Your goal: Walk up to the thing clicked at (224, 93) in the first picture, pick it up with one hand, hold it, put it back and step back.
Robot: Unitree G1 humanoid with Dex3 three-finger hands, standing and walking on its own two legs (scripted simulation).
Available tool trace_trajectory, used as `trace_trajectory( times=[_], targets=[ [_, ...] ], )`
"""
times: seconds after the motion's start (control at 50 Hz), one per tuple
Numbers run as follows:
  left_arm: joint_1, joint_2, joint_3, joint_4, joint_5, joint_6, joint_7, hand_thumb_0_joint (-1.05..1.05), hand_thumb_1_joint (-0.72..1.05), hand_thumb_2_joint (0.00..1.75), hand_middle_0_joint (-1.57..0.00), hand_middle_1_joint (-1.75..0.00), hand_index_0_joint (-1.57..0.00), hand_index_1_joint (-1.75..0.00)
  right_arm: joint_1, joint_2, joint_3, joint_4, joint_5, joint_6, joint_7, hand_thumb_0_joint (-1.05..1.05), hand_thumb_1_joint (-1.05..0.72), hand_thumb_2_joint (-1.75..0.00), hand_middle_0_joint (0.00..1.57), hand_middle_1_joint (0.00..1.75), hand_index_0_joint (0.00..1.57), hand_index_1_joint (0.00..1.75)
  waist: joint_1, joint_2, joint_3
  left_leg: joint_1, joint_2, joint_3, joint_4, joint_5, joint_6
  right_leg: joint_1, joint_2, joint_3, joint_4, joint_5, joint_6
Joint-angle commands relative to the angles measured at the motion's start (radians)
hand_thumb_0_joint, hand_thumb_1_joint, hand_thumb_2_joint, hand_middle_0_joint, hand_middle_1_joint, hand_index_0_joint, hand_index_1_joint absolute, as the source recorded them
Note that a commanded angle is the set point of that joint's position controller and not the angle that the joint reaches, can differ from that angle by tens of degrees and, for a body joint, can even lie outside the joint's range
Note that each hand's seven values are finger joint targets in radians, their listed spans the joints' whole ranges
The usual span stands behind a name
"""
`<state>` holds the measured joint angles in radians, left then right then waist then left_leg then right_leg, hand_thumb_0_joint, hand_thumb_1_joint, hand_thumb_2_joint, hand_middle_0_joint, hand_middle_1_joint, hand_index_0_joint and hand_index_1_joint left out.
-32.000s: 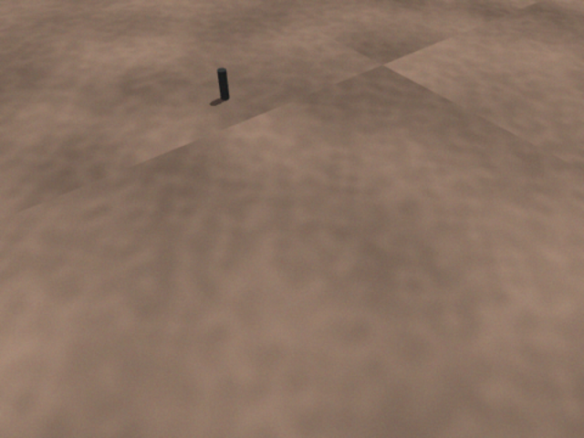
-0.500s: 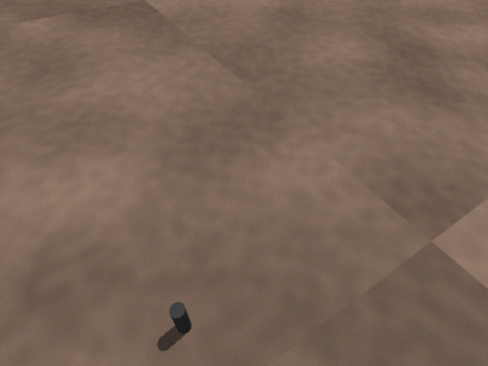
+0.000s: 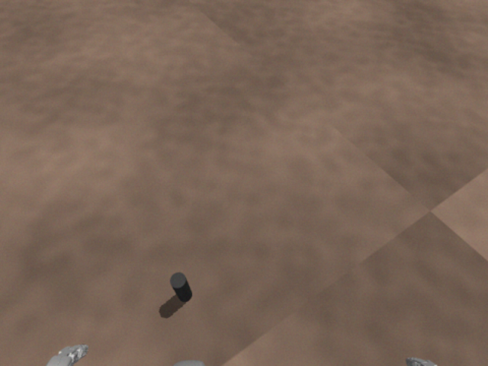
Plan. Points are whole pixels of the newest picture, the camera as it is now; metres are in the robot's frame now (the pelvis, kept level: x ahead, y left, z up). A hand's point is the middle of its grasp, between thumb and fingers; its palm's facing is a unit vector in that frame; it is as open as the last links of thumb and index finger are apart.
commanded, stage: step back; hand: left
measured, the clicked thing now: (181, 288) +0.42 +0.22 -0.68
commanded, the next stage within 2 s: none
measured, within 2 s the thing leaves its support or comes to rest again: neither
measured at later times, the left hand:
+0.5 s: hand out of the picture +0.04 +0.30 -0.17, palm faces -0.12 -0.92 -0.36, open 7.4 cm
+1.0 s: hand out of the picture -0.07 +0.31 -0.16, palm faces -0.03 -0.94 -0.35, open 7.4 cm
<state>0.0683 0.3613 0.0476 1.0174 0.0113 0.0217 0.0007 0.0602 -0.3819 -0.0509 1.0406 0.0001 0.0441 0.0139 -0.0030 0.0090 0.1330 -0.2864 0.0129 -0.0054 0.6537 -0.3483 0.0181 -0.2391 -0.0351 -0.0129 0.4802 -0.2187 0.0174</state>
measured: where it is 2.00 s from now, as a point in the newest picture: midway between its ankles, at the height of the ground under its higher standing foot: outside the picture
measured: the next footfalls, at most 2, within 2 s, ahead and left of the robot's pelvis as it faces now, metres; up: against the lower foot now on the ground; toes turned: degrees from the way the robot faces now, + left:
right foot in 0.54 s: -0.07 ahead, -0.08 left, +0.00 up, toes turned -1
left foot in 0.90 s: -0.16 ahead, +0.15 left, +0.00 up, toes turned -3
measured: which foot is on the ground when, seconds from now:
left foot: down 0.00-0.58, up 0.60-0.88, down 0.90-1.00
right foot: down 0.00-0.12, up 0.14-0.52, down 0.54-0.92, up 0.94-1.00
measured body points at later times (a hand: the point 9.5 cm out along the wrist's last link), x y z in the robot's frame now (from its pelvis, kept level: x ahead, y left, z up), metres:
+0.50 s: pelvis -0.08 +0.04 -0.01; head -0.01 +0.05 +0.43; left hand +0.05 +0.34 -0.15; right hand -0.01 -0.27 -0.13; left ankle -0.04 +0.12 -0.74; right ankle -0.10 -0.09 -0.72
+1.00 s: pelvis -0.21 +0.06 -0.01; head -0.16 +0.08 +0.43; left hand -0.07 +0.36 -0.14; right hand -0.14 -0.26 -0.11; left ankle -0.20 +0.16 -0.74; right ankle -0.17 -0.08 -0.69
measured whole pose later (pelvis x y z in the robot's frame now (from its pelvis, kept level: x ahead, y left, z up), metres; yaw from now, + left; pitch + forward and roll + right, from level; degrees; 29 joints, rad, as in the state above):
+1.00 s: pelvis -0.21 +0.06 -0.01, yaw -1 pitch -3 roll -1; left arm 0.11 0.39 0.07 0.79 0.03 0.08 0.01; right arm 0.18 -0.36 -0.04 0.88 -0.04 0.02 0.00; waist -0.01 -0.05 0.18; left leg -0.26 -0.03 -0.03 0.65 -0.33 0.04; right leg -0.48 0.09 0.13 1.00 -0.50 -0.01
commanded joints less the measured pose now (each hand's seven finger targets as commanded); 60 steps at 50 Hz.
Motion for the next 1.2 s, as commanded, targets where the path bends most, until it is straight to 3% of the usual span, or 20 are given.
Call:
trace_trajectory(
  times=[0.0,0.06,0.08,0.1,0.12,0.2,0.38,0.5,0.54,0.56,0.58,0.68,0.78,0.84,0.86,0.88,0.9,0.92,1.0,1.18],
  targets=[
    [-0.113,0.288,0.066,-0.150,0.020,-0.014,0.028,0.00,0.90,0.90,-0.20,-0.30,-0.20,-0.30,0.127,-0.168,-0.049,-0.085,0.002,0.004,-0.003,0.00,-0.90,-0.90,0.20,0.30,0.20,0.30,-0.040,-0.226,-0.192,0.042,-0.020,-0.061,0.231,-0.170,0.038,-0.038,-0.290,0.212,-0.040,0.462,-0.256],
    [-0.103,0.244,0.047,-0.176,0.005,0.010,0.027,0.00,0.90,0.90,-0.20,-0.30,-0.20,-0.30,0.165,-0.181,-0.055,-0.088,-0.017,-0.019,-0.012,0.00,-0.90,-0.90,0.20,0.30,0.20,0.30,-0.050,-0.084,-0.162,0.058,0.013,-0.031,-0.192,0.278,0.019,-0.015,-0.139,0.101,0.154,0.303,-0.130],
    [-0.076,0.194,0.039,-0.195,-0.009,0.020,0.026,0.00,0.90,0.90,-0.20,-0.30,-0.20,-0.30,0.153,-0.256,-0.074,-0.102,-0.041,-0.027,-0.017,0.00,-0.90,-0.90,0.20,0.30,0.20,0.30,-0.031,0.135,-0.169,0.115,0.167,-0.246,-0.271,0.561,0.038,-0.111,0.006,0.062,0.325,0.095,-0.074],
    [-0.050,0.165,0.036,-0.193,-0.009,0.029,0.034,0.00,0.90,0.90,-0.20,-0.30,-0.20,-0.30,0.133,-0.305,-0.083,-0.119,-0.048,-0.036,-0.019,0.00,-0.90,-0.90,0.20,0.30,0.20,0.30,-0.011,0.189,-0.157,0.182,0.258,-0.362,-0.273,0.779,0.094,-0.246,0.135,0.115,0.428,-0.363,-0.053],
    [-0.039,0.184,0.038,-0.193,-0.003,0.032,0.044,0.00,0.90,0.90,-0.20,-0.30,-0.20,-0.30,0.143,-0.337,-0.093,-0.138,-0.035,-0.038,-0.022,0.00,-0.90,-0.90,0.20,0.30,0.20,0.30,-0.039,0.185,-0.201,0.185,0.316,-0.400,-0.251,0.855,0.144,-0.243,0.144,0.194,0.530,-0.436,-0.053],
    [0.036,0.205,0.040,-0.166,-0.013,0.033,0.050,0.00,0.90,0.90,-0.20,-0.30,-0.20,-0.30,0.021,-0.245,-0.071,-0.191,-0.032,-0.043,-0.051,0.00,-0.90,-0.90,0.20,0.30,0.20,0.30,0.024,0.164,-0.174,0.210,0.207,-0.219,-0.181,0.796,0.112,-0.307,0.134,0.232,0.692,-0.267,-0.044],
    [0.026,0.194,0.065,-0.239,0.009,0.017,0.030,0.00,0.90,0.90,-0.20,-0.30,-0.20,-0.30,0.166,-0.235,-0.081,-0.216,-0.024,-0.045,-0.061,0.00,-0.90,-0.90,0.20,0.30,0.20,0.30,-0.053,0.108,-0.201,0.345,0.242,-0.236,-0.134,0.761,0.180,-0.251,0.087,0.143,0.424,-0.274,-0.010],
    [0.156,0.180,0.076,-0.197,0.022,0.004,0.015,0.00,0.90,0.90,-0.20,-0.30,-0.20,-0.30,0.063,-0.256,-0.072,-0.248,-0.012,-0.034,-0.046,0.00,-0.90,-0.90,0.20,0.30,0.20,0.30,0.022,0.096,-0.201,0.082,0.236,-0.209,-0.118,0.439,0.153,0.036,0.068,0.047,0.070,-0.074,-0.059],
    [0.155,0.252,0.094,-0.212,0.028,-0.005,0.015,0.00,0.90,0.90,-0.20,-0.30,-0.20,-0.30,0.059,-0.217,-0.061,-0.254,-0.002,-0.033,-0.042,0.00,-0.90,-0.90,0.20,0.30,0.20,0.30,0.019,-0.076,-0.197,-0.099,0.113,-0.137,0.003,0.211,0.061,0.104,-0.079,0.291,0.014,0.122,-0.149],
    [0.119,0.318,0.108,-0.225,0.018,-0.002,0.008,0.00,0.90,0.90,-0.20,-0.30,-0.20,-0.30,0.019,-0.187,-0.057,-0.255,0.002,-0.029,-0.046,0.00,-0.90,-0.90,0.20,0.30,0.20,0.30,0.038,-0.245,-0.132,-0.116,-0.065,-0.014,0.209,-0.071,-0.003,-0.032,-0.246,0.486,-0.113,0.151,-0.288],
    [0.066,0.330,0.109,-0.265,0.029,-0.010,0.011,0.00,0.90,0.90,-0.20,-0.30,-0.20,-0.30,0.028,-0.193,-0.059,-0.245,-0.006,-0.020,-0.049,0.00,-0.90,-0.90,0.20,0.30,0.20,0.30,0.039,-0.272,-0.096,-0.104,-0.107,-0.073,0.434,-0.279,-0.013,-0.122,-0.348,0.586,-0.162,0.179,-0.359],
    [0.009,0.226,0.089,-0.309,0.021,-0.006,0.027,0.00,0.90,0.90,-0.20,-0.30,-0.20,-0.30,0.151,-0.198,-0.044,-0.205,0.003,-0.028,-0.050,0.00,-0.90,-0.90,0.20,0.30,0.20,0.30,0.006,-0.133,-0.124,-0.156,-0.134,-0.121,0.508,-0.183,-0.034,0.017,-0.165,0.274,-0.026,0.416,-0.254],
    [0.076,0.233,0.089,-0.328,0.030,0.008,0.028,0.00,0.90,0.90,-0.20,-0.30,-0.20,-0.30,0.142,-0.175,-0.036,-0.237,-0.009,-0.035,-0.050,0.00,-0.90,-0.90,0.20,0.30,0.20,0.30,0.038,-0.212,-0.197,-0.131,-0.049,-0.046,0.100,-0.185,-0.033,0.213,-0.183,0.266,0.036,0.471,-0.234],
    [0.056,0.254,0.082,-0.338,0.012,0.024,0.016,0.00,0.90,0.90,-0.20,-0.30,-0.20,-0.30,0.216,-0.168,-0.048,-0.203,-0.019,-0.045,-0.041,0.00,-0.90,-0.90,0.20,0.30,0.20,0.30,-0.009,-0.168,-0.219,0.057,-0.059,0.028,-0.226,0.105,-0.016,0.119,-0.128,0.219,0.112,0.328,-0.168],
    [0.063,0.226,0.071,-0.348,0.010,0.031,0.012,0.00,0.90,0.90,-0.20,-0.30,-0.20,-0.30,0.214,-0.195,-0.059,-0.209,-0.034,-0.049,-0.041,0.00,-0.90,-0.90,0.20,0.30,0.20,0.30,-0.007,-0.117,-0.200,0.124,0.003,-0.068,-0.246,0.163,0.006,-0.021,-0.101,0.217,0.134,0.180,-0.117],
    [0.076,0.188,0.065,-0.353,0.007,0.033,0.009,0.00,0.90,0.90,-0.20,-0.30,-0.20,-0.30,0.200,-0.279,-0.079,-0.221,-0.051,-0.053,-0.038,0.00,-0.90,-0.90,0.20,0.30,0.20,0.30,-0.007,0.098,-0.192,0.185,0.216,-0.359,-0.308,0.185,0.084,-0.212,0.016,0.149,0.278,-0.100,-0.065],
    [-0.015,0.217,0.084,-0.366,0.009,0.028,0.024,0.00,0.90,0.90,-0.20,-0.30,-0.20,-0.30,0.153,-0.380,-0.099,-0.241,-0.037,-0.049,-0.030,0.00,-0.90,-0.90,0.20,0.30,0.20,0.30,-0.059,0.250,-0.140,0.016,0.395,-0.523,-0.360,0.329,0.236,-0.229,0.134,0.107,0.492,-0.412,-0.027],
    [-0.037,0.228,0.091,-0.355,0.023,0.028,0.032,0.00,0.90,0.90,-0.20,-0.30,-0.20,-0.30,0.121,-0.366,-0.099,-0.249,-0.038,-0.058,-0.034,0.00,-0.90,-0.90,0.20,0.30,0.20,0.30,-0.054,0.192,-0.104,-0.042,0.413,-0.537,-0.349,0.397,0.280,-0.216,0.137,0.218,0.668,-0.422,-0.028],
    [0.121,0.218,0.100,-0.287,0.000,0.031,0.024,0.00,0.90,0.90,-0.20,-0.30,-0.20,-0.30,0.035,-0.251,-0.064,-0.273,-0.037,-0.063,-0.050,0.00,-0.90,-0.90,0.20,0.30,0.20,0.30,0.046,0.114,-0.103,0.054,0.237,-0.243,-0.236,0.548,0.190,-0.277,0.155,0.234,0.838,-0.265,-0.027],
    [0.117,0.196,0.090,-0.299,0.013,0.028,0.008,0.00,0.90,0.90,-0.20,-0.30,-0.20,-0.30,0.139,-0.269,-0.086,-0.295,-0.034,-0.054,-0.054,0.00,-0.90,-0.90,0.20,0.30,0.20,0.30,-0.034,0.170,-0.186,0.228,0.267,-0.234,-0.201,0.451,0.230,-0.217,0.079,0.144,0.470,-0.305,0.021]
  ],
)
